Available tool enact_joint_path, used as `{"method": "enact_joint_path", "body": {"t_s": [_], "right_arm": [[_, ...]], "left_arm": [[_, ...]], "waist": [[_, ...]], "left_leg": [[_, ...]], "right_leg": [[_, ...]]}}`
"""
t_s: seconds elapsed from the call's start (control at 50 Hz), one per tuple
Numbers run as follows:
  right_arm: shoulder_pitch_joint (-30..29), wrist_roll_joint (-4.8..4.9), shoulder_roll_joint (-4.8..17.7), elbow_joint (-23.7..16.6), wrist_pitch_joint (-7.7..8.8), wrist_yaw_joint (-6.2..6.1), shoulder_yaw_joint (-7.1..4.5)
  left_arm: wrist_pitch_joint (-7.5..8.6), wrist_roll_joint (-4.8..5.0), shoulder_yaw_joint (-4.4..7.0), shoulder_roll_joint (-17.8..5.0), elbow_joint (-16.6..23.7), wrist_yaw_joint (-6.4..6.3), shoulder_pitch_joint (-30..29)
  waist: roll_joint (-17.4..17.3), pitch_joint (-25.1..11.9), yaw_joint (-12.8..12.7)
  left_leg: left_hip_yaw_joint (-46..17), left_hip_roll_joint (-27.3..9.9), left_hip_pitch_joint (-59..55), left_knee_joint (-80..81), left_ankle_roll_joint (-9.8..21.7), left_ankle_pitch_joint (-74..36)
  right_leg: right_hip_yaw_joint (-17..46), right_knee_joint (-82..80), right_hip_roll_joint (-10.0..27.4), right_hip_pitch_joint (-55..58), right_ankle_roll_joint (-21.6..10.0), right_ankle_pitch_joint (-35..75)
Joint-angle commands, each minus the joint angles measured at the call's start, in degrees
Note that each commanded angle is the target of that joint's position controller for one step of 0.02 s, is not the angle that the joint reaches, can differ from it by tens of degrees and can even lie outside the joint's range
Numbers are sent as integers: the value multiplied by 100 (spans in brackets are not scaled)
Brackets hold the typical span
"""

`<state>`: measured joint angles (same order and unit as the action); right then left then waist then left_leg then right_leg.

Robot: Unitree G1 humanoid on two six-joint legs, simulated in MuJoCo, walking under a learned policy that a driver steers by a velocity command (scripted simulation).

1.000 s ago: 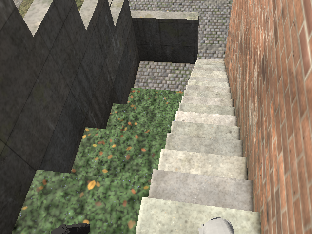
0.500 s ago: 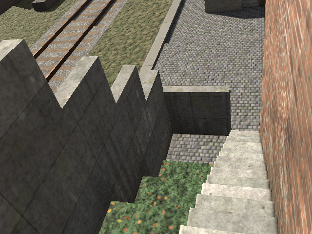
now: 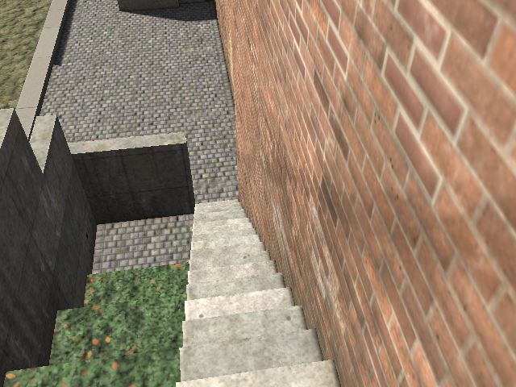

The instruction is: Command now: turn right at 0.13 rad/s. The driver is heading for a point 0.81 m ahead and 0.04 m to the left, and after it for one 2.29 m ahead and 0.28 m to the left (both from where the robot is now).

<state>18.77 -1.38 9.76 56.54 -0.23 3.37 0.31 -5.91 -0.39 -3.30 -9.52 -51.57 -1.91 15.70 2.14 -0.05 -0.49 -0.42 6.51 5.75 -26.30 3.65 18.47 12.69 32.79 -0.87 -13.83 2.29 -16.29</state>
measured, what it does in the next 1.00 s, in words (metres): stands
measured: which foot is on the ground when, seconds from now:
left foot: down 0.00-1.00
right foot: down 0.00-1.00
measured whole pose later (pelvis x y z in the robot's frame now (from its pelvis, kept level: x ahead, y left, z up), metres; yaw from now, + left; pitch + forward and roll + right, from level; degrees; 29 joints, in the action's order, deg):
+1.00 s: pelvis +0.00 +0.01 +0.02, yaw +0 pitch +0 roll -1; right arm 15.3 -0.8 15.1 53.8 -1.4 3.0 1.2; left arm -3.5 -0.6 -2.2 -13.4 -58.6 -3.7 11.5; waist -0.5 0.6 1.7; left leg -2.3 3.9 1.6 -13.2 3.7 11.4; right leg 12.8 11.4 -1.2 -6.1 3.0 -5.6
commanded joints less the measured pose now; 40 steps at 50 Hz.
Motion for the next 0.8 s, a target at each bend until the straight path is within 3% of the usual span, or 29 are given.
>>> {"method": "enact_joint_path", "body": {"t_s": [0.02, 0.04, 0.06, 0.1, 0.18, 0.24, 0.26, 0.32, 0.44, 0.8], "right_arm": [[-92, 23, 959, -409, 83, -94, -182], [-264, 118, 978, -519, 10, -173, -176], [-231, 118, 997, -574, -10, -208, -185], [-101, 102, 1067, -581, -27, -190, -178], [-123, 115, 1037, -593, -6, -141, -108], [-268, 109, 1045, -615, -55, -165, -89], [-203, 93, 1095, -605, -61, -160, -108], [-288, 75, 1138, -595, -77, -134, -101], [-330, 64, 1221, -577, -84, -83, -89], [-238, 51, 1213, -532, -90, -88, -60]], "left_arm": [[-9, 40, 146, -950, -35, -12, -265], [26, 60, 68, -702, -43, 48, -527], [92, 97, 78, -668, -127, 44, -680], [122, 58, 67, -631, -253, 14, -585], [112, 5, 58, -751, -418, -112, -598], [181, -29, 20, -761, -384, -122, -703], [216, -3, 58, -858, -418, -141, -580], [259, -11, 70, -917, -396, -159, -746], [321, -21, 109, -1032, -384, -185, -831], [407, -10, 206, -1026, -405, -200, -444]], "waist": [[15, 1048, 134], [-172, 738, 163], [-177, 435, 251], [-326, -151, 249], [-454, -374, 251], [-408, -347, 250], [-273, -386, 264], [-352, -153, 291], [-345, -44, 303], [-208, 27, 266]], "left_leg": [[-1129, -1086, 602, 1266, -260, -993], [-929, -1012, 187, 1051, -416, -1618], [-901, -1026, -137, 995, -486, -2623], [-857, -1073, -572, 914, -514, -3711], [-802, -1085, -872, 1115, -659, -4364], [-795, -1025, -829, 1261, -646, -3952], [-795, -1049, -870, 1324, -641, -3632], [-801, -1027, -709, 1443, -615, -3241], [-812, -996, -567, 1537, -550, -2665], [-791, -922, -390, 1545, -457, -1817]], "right_leg": [[451, -1191, 243, 1, -488, 715], [478, -1407, 180, 42, -510, 1072], [438, -1444, 139, 155, -392, 1496], [407, -1479, 161, 518, -262, 1821], [341, -1724, 185, 724, -191, 2159], [295, -1842, 202, 759, -45, 2128], [325, -1942, 229, 779, -90, 2041], [312, -2014, 273, 710, -96, 1991], [282, -2067, 303, 674, -81, 1896], [260, -2185, 278, 757, -118, 1842]]}}
Keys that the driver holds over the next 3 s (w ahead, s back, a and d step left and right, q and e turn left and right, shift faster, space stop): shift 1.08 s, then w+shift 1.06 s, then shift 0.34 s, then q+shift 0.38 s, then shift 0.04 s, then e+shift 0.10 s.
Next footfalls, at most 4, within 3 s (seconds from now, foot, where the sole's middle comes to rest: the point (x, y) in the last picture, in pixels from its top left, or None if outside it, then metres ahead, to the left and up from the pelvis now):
2.08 left None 0.24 0.14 -0.96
2.48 right None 0.51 -0.17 -1.16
2.90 left None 0.33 0.12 -0.96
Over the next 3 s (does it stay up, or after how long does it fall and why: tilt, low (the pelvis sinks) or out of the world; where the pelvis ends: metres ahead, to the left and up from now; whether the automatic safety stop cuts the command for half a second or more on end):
stays up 0.36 0.02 -0.38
